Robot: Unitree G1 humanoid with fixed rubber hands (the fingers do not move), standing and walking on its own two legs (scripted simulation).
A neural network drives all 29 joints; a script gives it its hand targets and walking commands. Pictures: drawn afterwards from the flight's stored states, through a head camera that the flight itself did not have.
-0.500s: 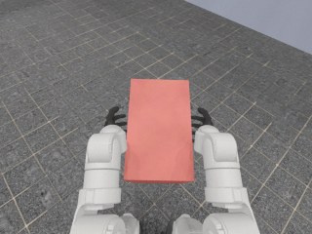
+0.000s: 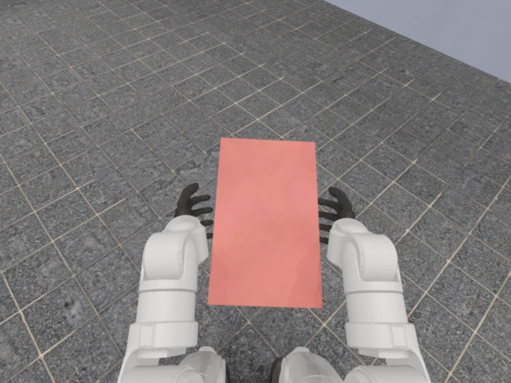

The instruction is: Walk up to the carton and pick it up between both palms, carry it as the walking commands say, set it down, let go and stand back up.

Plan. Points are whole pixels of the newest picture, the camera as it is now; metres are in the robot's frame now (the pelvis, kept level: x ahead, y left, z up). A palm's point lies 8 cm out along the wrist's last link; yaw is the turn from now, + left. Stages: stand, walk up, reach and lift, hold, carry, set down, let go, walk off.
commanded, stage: carry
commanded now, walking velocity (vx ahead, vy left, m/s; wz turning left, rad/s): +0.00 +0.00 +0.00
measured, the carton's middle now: (262, 230) +0.38 +0.00 -0.04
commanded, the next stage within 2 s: hold in 1.36 s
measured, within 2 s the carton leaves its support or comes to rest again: neither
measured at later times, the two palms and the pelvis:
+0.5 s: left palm (184, 219) +0.33 +0.12 +0.06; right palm (345, 219) +0.34 -0.12 +0.07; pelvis +0.02 +0.00 +0.01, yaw +0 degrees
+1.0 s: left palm (186, 202) +0.36 +0.12 +0.07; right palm (342, 203) +0.37 -0.12 +0.08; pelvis +0.04 +0.00 +0.01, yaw -1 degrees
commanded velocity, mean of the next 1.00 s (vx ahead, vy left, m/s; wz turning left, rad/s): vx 0.00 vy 0.00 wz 0.00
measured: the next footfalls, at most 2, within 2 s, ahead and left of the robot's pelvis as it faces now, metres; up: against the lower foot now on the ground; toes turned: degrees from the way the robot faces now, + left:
none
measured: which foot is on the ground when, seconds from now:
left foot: down 0.00-1.00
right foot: down 0.00-1.00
